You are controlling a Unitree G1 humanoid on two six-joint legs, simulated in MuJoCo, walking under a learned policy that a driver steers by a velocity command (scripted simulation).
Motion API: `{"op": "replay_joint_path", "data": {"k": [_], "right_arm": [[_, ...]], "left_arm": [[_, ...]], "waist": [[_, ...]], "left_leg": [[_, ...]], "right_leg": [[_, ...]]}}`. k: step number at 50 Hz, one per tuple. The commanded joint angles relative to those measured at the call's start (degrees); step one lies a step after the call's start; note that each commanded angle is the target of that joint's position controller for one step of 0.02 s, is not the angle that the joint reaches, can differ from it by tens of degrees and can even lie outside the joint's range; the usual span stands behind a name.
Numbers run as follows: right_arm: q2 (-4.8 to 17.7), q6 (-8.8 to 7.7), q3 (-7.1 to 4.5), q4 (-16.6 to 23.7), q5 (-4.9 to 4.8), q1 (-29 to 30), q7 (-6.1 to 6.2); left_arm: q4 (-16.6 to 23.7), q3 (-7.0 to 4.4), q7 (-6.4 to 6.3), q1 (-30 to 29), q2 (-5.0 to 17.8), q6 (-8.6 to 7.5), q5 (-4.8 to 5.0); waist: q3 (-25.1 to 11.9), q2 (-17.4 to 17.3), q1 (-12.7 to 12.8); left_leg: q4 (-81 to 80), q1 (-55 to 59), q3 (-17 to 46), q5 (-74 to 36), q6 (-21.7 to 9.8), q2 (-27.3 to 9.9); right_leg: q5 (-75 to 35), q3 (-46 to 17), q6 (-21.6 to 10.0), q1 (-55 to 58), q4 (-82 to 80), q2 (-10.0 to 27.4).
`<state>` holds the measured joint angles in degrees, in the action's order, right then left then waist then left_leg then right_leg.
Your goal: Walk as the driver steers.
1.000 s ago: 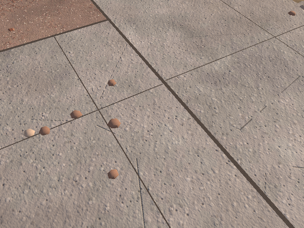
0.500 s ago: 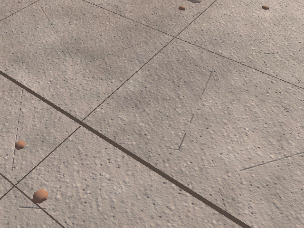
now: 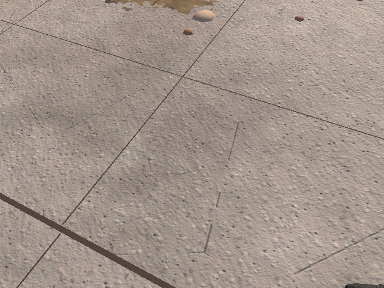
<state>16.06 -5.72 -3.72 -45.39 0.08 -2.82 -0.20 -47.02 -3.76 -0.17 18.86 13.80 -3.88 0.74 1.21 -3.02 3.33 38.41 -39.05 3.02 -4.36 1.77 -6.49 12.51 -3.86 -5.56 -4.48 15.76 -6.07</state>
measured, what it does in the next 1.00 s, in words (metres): walks ahead, turning left: left foot, then right foot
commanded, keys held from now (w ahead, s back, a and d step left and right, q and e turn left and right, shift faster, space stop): w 0.06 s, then w+q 0.94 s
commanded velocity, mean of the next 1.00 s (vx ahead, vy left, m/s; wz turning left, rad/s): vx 0.50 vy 0.00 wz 0.37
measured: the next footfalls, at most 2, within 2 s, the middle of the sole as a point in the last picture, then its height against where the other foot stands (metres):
left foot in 0.20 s outside the picture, level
right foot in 0.68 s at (230, 255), level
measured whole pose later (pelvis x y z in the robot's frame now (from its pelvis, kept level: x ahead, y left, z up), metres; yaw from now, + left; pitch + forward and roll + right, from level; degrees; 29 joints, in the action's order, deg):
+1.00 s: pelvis +0.56 +0.08 +0.00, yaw +27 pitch +2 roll -2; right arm 18.4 -1.3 -4.3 -37.5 -1.3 -10.3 -0.9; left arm -47.2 -4.2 0.2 18.5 15.8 -5.4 -0.4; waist 1.3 -3.1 3.8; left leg 54.6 -40.9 3.6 7.4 0.8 -6.0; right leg 13.0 7.4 -1.2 -4.0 15.4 -1.2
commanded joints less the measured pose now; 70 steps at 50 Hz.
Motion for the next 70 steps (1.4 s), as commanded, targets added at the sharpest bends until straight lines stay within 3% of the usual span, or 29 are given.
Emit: {"op": "replay_joint_path", "data": {"k": [1,6,9,10,11,12,13,15,19,25,30,33,34,35,36,37,38,39,42,55,58,59,60,61,62,63,64,65,70], "right_arm": [[3.0,-1.13,-0.07,5.1,-0.55,7.8,-0.93],[4.1,-1.86,0.08,6.4,-0.92,8.3,-2.70],[8.2,-1.50,-1.85,2.6,-0.78,-6.3,-2.53],[10.9,-1.23,-2.51,0.9,-0.19,-16.0,-2.25],[15.2,-0.98,-3.69,0.0,-0.05,-20.5,-2.51],[10.4,-0.64,-2.45,-0.4,-1.43,-20.4,-2.67],[8.2,-0.34,-1.83,0.7,-1.46,-16.1,-2.27],[6.7,0.13,-1.23,2.6,-0.45,-10.5,-1.97],[7.0,0.01,-1.12,3.4,-0.49,-10.1,-1.30],[9.2,1.14,-2.04,2.7,-1.51,-15.5,0.55],[8.8,2.59,-2.09,2.2,-1.77,-19.6,1.15],[8.4,3.17,-2.13,3.3,-1.50,-17.6,1.36],[6.2,2.99,-1.38,4.2,-1.14,-16.6,1.15],[2.8,2.69,-0.18,5.7,0.02,-17.0,1.06],[1.1,2.13,0.54,7.3,-1.91,-25.2,0.96],[7.4,2.28,-0.63,5.6,-2.54,-23.8,1.16],[9.7,2.65,-1.38,6.4,-2.05,-17.9,1.06],[8.7,2.93,-1.41,6.9,-1.52,-15.4,1.05],[5.7,3.58,-1.38,8.3,-1.80,-14.3,0.12],[2.9,3.42,-0.01,15.5,-1.60,2.1,-3.03],[5.8,3.88,-1.49,16.0,-1.15,-1.3,-3.31],[7.9,4.08,-2.80,14.3,-1.18,-8.3,-3.09],[11.3,4.47,-4.76,11.7,-1.36,-18.3,-2.22],[17.1,4.90,-6.02,10.8,-1.71,-22.6,-0.92],[18.9,3.83,-5.54,13.2,-1.46,-21.1,-1.42],[13.7,3.07,-4.14,12.9,-1.07,-21.0,-1.91],[11.8,2.55,-3.47,12.3,-0.98,-19.1,-1.88],[10.4,2.37,-2.98,12.7,-1.02,-15.2,-1.76],[7.7,1.44,-1.70,11.9,-0.09,-11.0,-0.80]], "left_arm": [[1.4,-2.12,-0.37,2.9,9.4,-0.70,0.15],[-0.4,-2.40,-0.95,4.7,10.4,0.35,-0.15],[0.3,-2.29,-1.08,1.5,11.2,0.88,-0.63],[1.4,-1.55,-1.26,1.5,9.9,0.86,-1.41],[2.1,0.08,-0.51,8.7,4.0,-0.35,-1.44],[2.0,-0.01,0.02,6.4,7.0,-1.84,-1.03],[4.0,-0.69,0.55,0.1,10.0,-2.91,0.64],[5.3,-0.71,0.33,-5.6,9.4,-3.80,-0.33],[6.3,-0.91,-0.52,-4.1,7.4,-2.03,-1.68],[10.2,0.04,-0.41,-16.7,4.8,-2.18,-1.31],[12.4,-0.42,0.89,-22.3,6.8,-3.45,-0.34],[11.1,-1.57,0.94,-16.0,9.1,-4.37,-0.14],[10.0,-2.42,0.50,-9.6,11.1,-4.61,-0.87],[9.1,-3.35,-0.10,0.1,14.9,-4.42,-1.39],[7.0,-4.04,0.36,2.9,17.6,-3.40,-1.50],[8.2,-2.81,0.55,1.0,11.7,-3.07,-0.63],[8.6,-1.97,0.34,-1.1,8.8,-2.75,-0.53],[8.7,-1.51,0.40,-3.8,8.1,-2.49,-0.97],[7.5,-1.05,0.42,-6.7,6.6,-2.56,-1.38],[1.9,-2.97,-0.13,-1.8,13.5,-1.07,0.32],[1.8,-3.71,-0.60,-2.0,16.0,0.06,1.00],[2.0,-3.76,-0.85,-2.6,16.3,0.53,1.18],[2.3,-3.10,-1.14,-2.1,14.8,0.53,0.87],[4.4,-1.04,-0.85,0.8,8.3,-0.05,-1.78],[7.2,0.33,-0.09,1.5,6.7,-2.17,-1.40],[8.2,-1.07,0.63,-5.4,12.3,-3.50,0.86],[9.2,-0.78,0.86,-7.9,11.9,-4.23,1.55],[8.4,-0.63,0.34,-7.9,11.1,-4.39,0.32],[6.5,-0.59,0.15,-5.1,9.1,-1.51,-1.47]], "waist": [[1.8,7.2,1.9],[2.1,8.0,1.2],[-7.8,8.2,-6.9],[-15.2,3.6,-10.5],[-21.6,-12.0,-7.1],[-21.7,-10.6,-8.5],[-12.3,-6.3,-8.6],[-3.7,3.4,-5.9],[-3.1,-0.3,-2.3],[-1.3,-1.3,-6.3],[-1.3,-2.2,-7.7],[-3.3,-4.2,-3.4],[-8.3,-3.3,-0.1],[-16.7,4.3,3.3],[-21.4,24.0,-1.1],[-15.6,15.8,0.3],[-8.8,10.2,1.6],[-5.1,6.2,0.4],[-1.1,9.3,-2.4],[3.0,6.4,1.3],[-0.6,8.9,-2.4],[-4.4,8.5,-6.7],[-9.4,6.4,-11.5],[-14.0,-6.7,-9.8],[-24.2,-12.2,-7.2],[-20.5,-4.0,-10.6],[-12.6,-3.0,-9.3],[-8.3,2.2,-6.4],[-4.6,0.2,-1.9]], "left_leg": [[-6.2,2.8,-2.0,-5.1,-0.9,2.2],[-10.1,0.2,-3.1,4.3,-4.9,3.6],[-10.8,22.0,-6.8,6.0,-9.4,8.5],[-9.0,38.8,3.6,3.0,-13.0,0.6],[-13.5,59.3,32.0,12.5,-23.4,-11.9],[-20.5,62.3,42.1,21.7,-23.0,-12.6],[-21.5,55.2,34.6,23.6,-20.1,-11.1],[-23.8,39.1,24.0,13.4,-18.0,-6.9],[-27.0,28.9,16.8,2.4,-18.5,-3.1],[-26.4,24.1,11.5,4.7,-14.4,1.4],[-20.4,30.3,18.3,8.4,-13.4,-0.8],[-13.8,31.3,21.1,5.6,-11.4,-0.3],[-5.6,27.7,18.7,4.4,-9.6,2.5],[11.1,19.2,12.4,16.0,-7.2,7.0],[26.3,-0.1,6.7,39.9,-4.6,12.1],[33.1,-6.3,7.8,37.3,-3.8,7.1],[34.5,-7.5,6.5,31.6,-3.3,5.5],[33.7,-5.5,5.0,27.4,-2.7,3.7],[29.4,-1.4,3.6,22.5,-2.1,0.3],[0.3,-0.1,-4.0,6.3,-3.8,1.6],[-1.7,8.9,-8.5,15.0,-7.3,6.5],[-4.4,18.2,-9.8,14.3,-9.1,9.2],[-6.7,34.2,-7.8,11.0,-11.4,10.2],[-7.4,52.7,14.3,10.5,-17.1,-3.3],[-18.0,62.9,45.8,21.8,-27.2,-13.5],[-20.9,60.9,40.7,24.0,-23.5,-12.0],[-21.1,53.0,32.3,21.0,-21.3,-9.8],[-21.2,44.0,26.2,15.5,-19.4,-7.1],[-25.5,27.4,13.2,-3.8,-18.7,-3.2]], "right_leg": [[-12.2,-7.4,-6.8,-1.6,-4.8,14.7],[-23.5,-7.6,-5.5,10.1,0.8,19.4],[-50.2,-1.8,-2.4,8.8,18.0,15.4],[-37.9,0.0,-0.7,-1.8,33.4,13.0],[-0.1,2.2,4.5,-25.8,55.8,2.2],[17.9,-3.8,4.1,-35.0,61.1,2.5],[14.0,-4.2,3.4,-39.9,62.0,5.7],[7.2,-2.2,3.5,-37.0,54.1,9.6],[4.1,-0.8,6.3,-30.4,43.1,11.4],[-15.9,0.4,8.7,-26.2,20.0,7.8],[-13.9,-1.0,7.9,-23.5,11.6,5.4],[-9.5,-0.2,5.1,-13.7,7.2,5.4],[-9.4,-2.5,2.5,-2.3,8.0,9.2],[-7.9,-12.9,-1.3,13.1,9.4,20.0],[3.9,-38.0,-9.8,26.7,4.8,30.8],[13.9,-38.1,-8.3,22.7,2.8,30.0],[11.8,-28.8,-5.9,15.9,1.9,27.3],[4.8,-22.2,-4.8,9.0,0.5,24.7],[-4.5,-10.9,-4.4,-0.8,-4.0,20.5],[-20.9,10.1,-2.3,6.1,-4.6,21.7],[-45.2,13.5,-0.4,9.2,5.9,22.1],[-51.3,15.1,0.7,7.8,15.6,20.9],[-46.3,16.2,2.7,-0.7,29.2,18.8],[-6.0,16.2,5.7,-21.6,49.5,13.3],[22.9,3.3,7.0,-36.7,63.6,3.7],[18.3,-2.3,6.2,-42.8,65.3,7.2],[13.3,-1.1,5.1,-43.9,61.6,9.2],[9.4,-1.0,5.2,-40.5,56.6,11.6],[0.9,1.0,8.2,-30.6,45.1,13.7]]}}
